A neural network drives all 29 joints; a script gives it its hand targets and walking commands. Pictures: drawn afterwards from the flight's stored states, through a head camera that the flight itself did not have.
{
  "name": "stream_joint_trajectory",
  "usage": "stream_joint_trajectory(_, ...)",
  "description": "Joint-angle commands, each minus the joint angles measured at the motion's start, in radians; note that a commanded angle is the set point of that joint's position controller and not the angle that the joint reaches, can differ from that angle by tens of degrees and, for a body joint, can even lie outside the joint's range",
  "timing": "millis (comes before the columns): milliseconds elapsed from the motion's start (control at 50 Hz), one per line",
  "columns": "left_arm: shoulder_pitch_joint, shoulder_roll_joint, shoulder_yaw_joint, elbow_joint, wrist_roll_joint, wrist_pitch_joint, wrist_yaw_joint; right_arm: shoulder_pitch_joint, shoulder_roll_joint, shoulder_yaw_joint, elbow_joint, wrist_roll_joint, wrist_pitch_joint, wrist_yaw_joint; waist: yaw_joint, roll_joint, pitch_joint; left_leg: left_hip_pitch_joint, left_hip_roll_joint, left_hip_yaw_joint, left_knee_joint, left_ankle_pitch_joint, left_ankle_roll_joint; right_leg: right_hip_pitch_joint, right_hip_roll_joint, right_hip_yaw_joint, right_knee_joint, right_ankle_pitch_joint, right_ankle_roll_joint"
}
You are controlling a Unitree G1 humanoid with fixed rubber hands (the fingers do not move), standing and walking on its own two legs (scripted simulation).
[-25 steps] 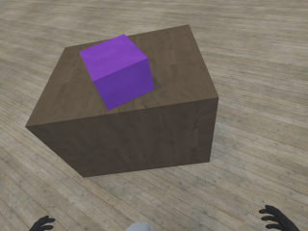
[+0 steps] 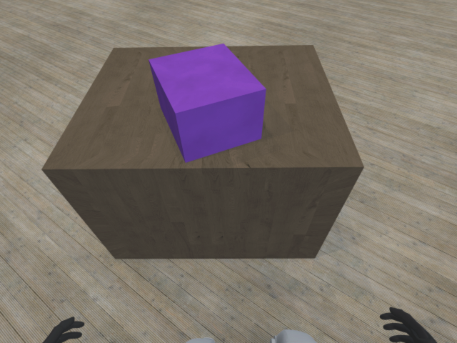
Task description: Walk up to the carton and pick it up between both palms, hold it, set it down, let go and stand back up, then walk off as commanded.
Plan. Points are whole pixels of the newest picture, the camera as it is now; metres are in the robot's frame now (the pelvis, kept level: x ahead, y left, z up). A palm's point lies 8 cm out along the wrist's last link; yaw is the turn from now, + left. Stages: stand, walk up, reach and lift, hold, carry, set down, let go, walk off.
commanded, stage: walk up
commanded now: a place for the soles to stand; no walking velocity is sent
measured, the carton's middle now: (205, 99) +0.79 +0.06 -0.03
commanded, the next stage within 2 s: none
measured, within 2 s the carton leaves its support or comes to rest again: neither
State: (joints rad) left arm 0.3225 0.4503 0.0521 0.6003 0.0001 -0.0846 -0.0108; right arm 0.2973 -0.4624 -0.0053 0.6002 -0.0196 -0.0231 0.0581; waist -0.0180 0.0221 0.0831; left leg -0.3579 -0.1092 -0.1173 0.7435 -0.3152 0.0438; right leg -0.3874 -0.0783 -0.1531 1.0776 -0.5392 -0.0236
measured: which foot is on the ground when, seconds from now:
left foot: down 0.00-0.26, up 0.28-0.86, down 0.88-1.00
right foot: up 0.00-0.22, down 0.24-0.90, up 0.92-1.00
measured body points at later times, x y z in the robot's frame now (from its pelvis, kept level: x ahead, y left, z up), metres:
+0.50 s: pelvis +0.06 -0.05 +0.02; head +0.07 -0.11 +0.46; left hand +0.15 +0.29 -0.01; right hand +0.21 -0.35 -0.09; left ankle +0.09 +0.14 -0.64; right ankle +0.09 -0.12 -0.71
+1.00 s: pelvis +0.14 +0.04 -0.01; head +0.14 +0.03 +0.44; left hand +0.20 +0.37 -0.07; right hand +0.29 -0.26 -0.08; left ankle +0.21 +0.14 -0.71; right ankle +0.11 -0.08 -0.66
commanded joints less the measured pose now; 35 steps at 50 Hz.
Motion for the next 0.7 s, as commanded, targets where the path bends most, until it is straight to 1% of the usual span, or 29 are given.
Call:
stream_joint_trajectory(0,-0.059,0.213,0.088,-0.044,0.018,0.000,-0.004,0.141,-0.246,-0.133,-0.010,-0.001,-0.037,-0.025,-0.032,0.133,0.053,0.072,0.220,-0.559,-0.420,-0.174,0.189,-0.252,0.002,0.171,-0.049,0.092,-0.011)
stream_joint_trajectory(20,-0.028,0.216,0.084,-0.036,0.021,0.004,-0.002,0.151,-0.240,-0.139,-0.013,0.003,-0.040,-0.025,-0.035,0.095,-0.038,0.177,0.227,-0.561,-0.413,-0.187,0.161,-0.245,0.004,0.180,-0.073,0.085,-0.010)
stream_joint_trajectory(40,-0.022,0.232,0.099,-0.016,0.019,0.007,-0.002,0.137,-0.244,-0.136,-0.007,0.004,-0.037,-0.024,-0.035,0.133,-0.039,0.178,0.214,-0.517,-0.422,-0.247,0.139,-0.257,0.012,0.185,-0.065,0.080,-0.012)
stream_joint_trajectory(80,-0.080,0.223,0.096,-0.040,0.014,-0.005,-0.003,0.154,-0.245,-0.137,-0.004,0.003,-0.036,-0.020,-0.053,0.083,-0.029,0.154,0.240,-0.533,-0.364,-0.160,0.215,-0.256,0.021,0.154,-0.167,0.000,-0.014)
stream_joint_trajectory(120,-0.087,0.217,0.094,-0.052,0.005,-0.015,0.003,0.180,-0.239,-0.134,-0.009,-0.005,-0.035,-0.024,-0.062,0.104,0.001,0.171,0.234,-0.505,-0.331,-0.011,0.181,-0.266,0.019,0.174,-0.235,0.009,-0.021)
stream_joint_trajectory(140,-0.034,0.208,0.093,-0.059,0.007,-0.027,0.004,0.176,-0.241,-0.134,-0.022,-0.004,-0.034,-0.021,-0.047,0.177,-0.040,0.234,0.241,-0.481,-0.296,0.069,0.214,-0.252,0.029,0.151,-0.272,-0.006,-0.015)
stream_joint_trajectory(160,-0.017,0.189,0.086,-0.037,0.013,-0.032,0.010,0.153,-0.242,-0.145,-0.032,-0.003,-0.027,-0.022,-0.038,0.186,-0.111,0.238,0.238,-0.513,-0.270,0.157,0.222,-0.158,0.038,0.169,-0.335,-0.017,-0.025)
stream_joint_trajectory(180,0.023,0.195,0.090,-0.022,0.006,-0.044,0.015,0.102,-0.230,-0.135,-0.046,-0.002,-0.020,-0.018,-0.005,0.164,-0.116,0.160,0.195,-0.408,-0.211,0.264,0.198,-0.032,0.034,0.152,-0.447,0.093,-0.034)
stream_joint_trajectory(200,0.134,0.190,0.101,0.001,-0.001,-0.054,0.019,0.031,-0.202,-0.121,-0.058,-0.003,-0.014,-0.014,0.065,0.070,-0.151,-0.008,0.159,-0.307,-0.101,0.292,0.153,0.229,0.030,0.159,-0.631,0.221,-0.050)
stream_joint_trajectory(220,0.250,0.270,0.126,0.029,0.013,-0.060,0.030,-0.025,-0.123,-0.092,-0.095,0.024,-0.026,-0.014,0.158,-0.115,-0.201,-0.257,0.064,-0.169,0.120,0.242,0.053,0.493,-0.097,0.343,-0.698,0.157,-0.101)
stream_joint_trajectory(240,0.299,0.345,0.157,0.034,0.021,-0.056,0.041,-0.019,-0.069,-0.074,-0.089,0.020,-0.030,-0.014,0.180,-0.259,-0.169,-0.464,-0.050,-0.037,0.276,-0.110,-0.011,0.609,-0.329,0.602,-0.806,0.032,-0.118)
stream_joint_trajectory(260,0.218,0.338,0.149,0.007,0.014,-0.050,0.038,-0.003,-0.157,-0.100,-0.067,-0.003,-0.012,-0.018,0.126,-0.085,-0.170,-0.488,0.027,-0.042,0.394,-0.175,-0.040,0.555,-0.430,0.713,-0.841,-0.199,-0.160)
stream_joint_trajectory(280,0.169,0.346,0.157,0.000,0.010,-0.045,0.038,0.077,-0.183,-0.101,-0.032,0.005,-0.002,-0.014,0.092,-0.014,-0.164,-0.476,0.050,-0.068,0.408,-0.144,-0.030,0.542,-0.435,0.682,-0.852,-0.301,-0.123)
stream_joint_trajectory(300,0.123,0.322,0.143,0.007,0.018,-0.047,0.041,0.060,-0.213,-0.115,-0.028,0.003,-0.003,-0.007,0.071,0.018,-0.119,-0.473,0.067,-0.067,0.438,-0.100,-0.030,0.505,-0.403,0.629,-0.844,-0.226,-0.111)
stream_joint_trajectory(320,0.106,0.305,0.133,0.013,0.008,-0.053,0.040,0.087,-0.202,-0.114,-0.003,0.006,-0.003,-0.008,0.054,-0.020,-0.042,-0.443,0.075,-0.095,0.413,-0.030,-0.039,0.428,-0.355,0.517,-0.843,-0.107,-0.027)
stream_joint_trajectory(360,0.099,0.278,0.126,0.006,0.006,-0.058,0.034,0.074,-0.179,-0.114,0.004,0.007,-0.002,-0.007,0.068,-0.099,0.060,-0.373,0.063,-0.068,0.384,0.083,-0.056,0.264,-0.241,0.353,-0.851,0.064,0.026)
stream_joint_trajectory(380,0.077,0.275,0.125,-0.012,0.012,-0.058,0.029,0.087,-0.181,-0.117,-0.013,0.010,-0.005,-0.004,0.049,-0.144,0.026,-0.338,0.064,-0.039,0.385,0.071,-0.063,0.272,-0.231,0.328,-0.827,0.107,-0.018)
stream_joint_trajectory(400,0.072,0.279,0.126,-0.005,0.009,-0.053,0.025,0.082,-0.188,-0.116,0.002,0.003,0.003,-0.001,0.053,-0.168,0.029,-0.338,0.068,-0.016,0.413,0.102,-0.071,0.266,-0.215,0.291,-0.840,0.055,-0.016)
stream_joint_trajectory(420,0.101,0.282,0.129,-0.008,0.006,-0.055,0.022,0.068,-0.171,-0.112,-0.002,0.013,0.005,0.001,0.056,-0.171,0.051,-0.351,0.071,0.000,0.381,0.131,-0.068,0.277,-0.220,0.234,-0.816,0.235,-0.025)
stream_joint_trajectory(460,0.095,0.258,0.115,-0.018,0.008,-0.041,0.015,0.057,-0.172,-0.113,-0.009,0.003,0.003,0.001,0.063,-0.175,0.010,-0.339,0.064,0.037,0.320,0.119,-0.068,0.294,-0.183,0.180,-0.804,0.236,-0.078)
stream_joint_trajectory(480,0.121,0.278,0.115,-0.017,0.005,-0.042,0.017,0.046,-0.188,-0.120,-0.023,0.002,0.008,0.002,0.068,-0.142,-0.026,-0.339,0.073,0.000,0.351,0.089,-0.058,0.340,-0.231,0.264,-0.796,0.152,-0.055)
stream_joint_trajectory(500,0.150,0.284,0.129,-0.014,0.008,-0.042,0.022,0.043,-0.163,-0.112,-0.013,0.002,0.010,0.002,0.080,-0.102,-0.033,-0.380,0.083,0.001,0.325,0.116,-0.063,0.389,-0.253,0.252,-0.786,0.224,-0.040)
stream_joint_trajectory(520,0.180,0.297,0.127,-0.015,0.004,-0.042,0.022,0.009,-0.161,-0.111,-0.031,0.006,0.014,0.002,0.111,-0.148,-0.019,-0.370,0.093,0.025,0.322,0.091,-0.063,0.375,-0.263,0.230,-0.794,0.177,-0.060)
stream_joint_trajectory(540,0.166,0.307,0.131,0.003,0.003,-0.038,0.022,0.001,-0.175,-0.119,-0.029,0.005,0.017,0.003,0.104,-0.115,-0.038,-0.405,0.075,0.012,0.316,0.094,-0.061,0.421,-0.255,0.269,-0.794,0.104,-0.062)
stream_joint_trajectory(560,0.143,0.279,0.122,-0.016,0.008,-0.043,0.024,0.000,-0.182,-0.116,-0.048,0.003,0.008,0.001,0.095,-0.152,-0.029,-0.440,0.097,0.018,0.295,0.081,-0.049,0.465,-0.269,0.242,-0.761,0.281,-0.085)
stream_joint_trajectory(580,0.179,0.279,0.123,-0.011,0.003,-0.040,0.022,-0.005,-0.179,-0.113,-0.047,0.002,0.008,-0.003,0.120,-0.167,-0.061,-0.426,0.094,0.027,0.278,0.077,-0.051,0.483,-0.258,0.224,-0.748,0.307,-0.073)
stream_joint_trajectory(620,0.145,0.269,0.124,-0.019,0.002,-0.039,0.020,-0.016,-0.174,-0.113,-0.056,-0.003,0.005,-0.003,0.097,-0.153,-0.013,-0.438,0.097,0.032,0.265,0.050,-0.049,0.438,-0.284,0.230,-0.749,0.347,-0.115)
stream_joint_trajectory(660,0.162,0.296,0.127,-0.014,0.004,-0.037,0.017,-0.016,-0.165,-0.108,-0.057,0.003,0.001,-0.001,0.107,-0.174,-0.058,-0.416,0.095,0.053,0.212,0.018,-0.048,0.520,-0.291,0.198,-0.656,0.622,-0.113)
stream_joint_trajectory(680,0.169,0.296,0.134,-0.021,0.005,-0.029,0.022,-0.047,-0.153,-0.096,-0.067,0.001,-0.003,0.001,0.107,-0.137,-0.045,-0.394,0.116,0.051,0.167,-0.010,-0.053,0.488,-0.301,0.194,-0.640,0.640,-0.160)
